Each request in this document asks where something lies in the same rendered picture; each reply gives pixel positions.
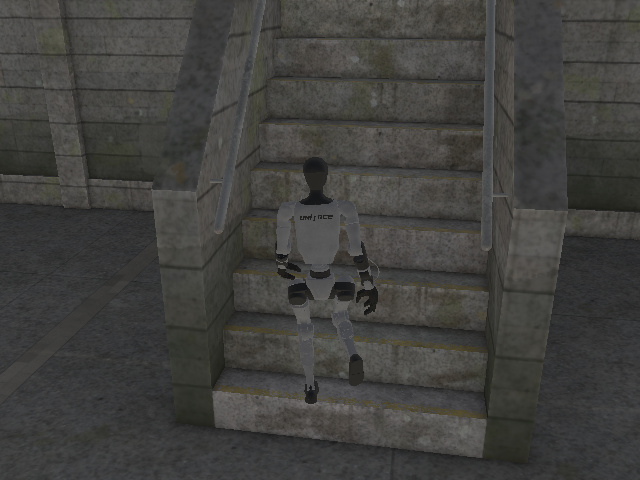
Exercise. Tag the stairs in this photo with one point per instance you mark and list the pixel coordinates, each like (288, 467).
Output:
(390, 94)

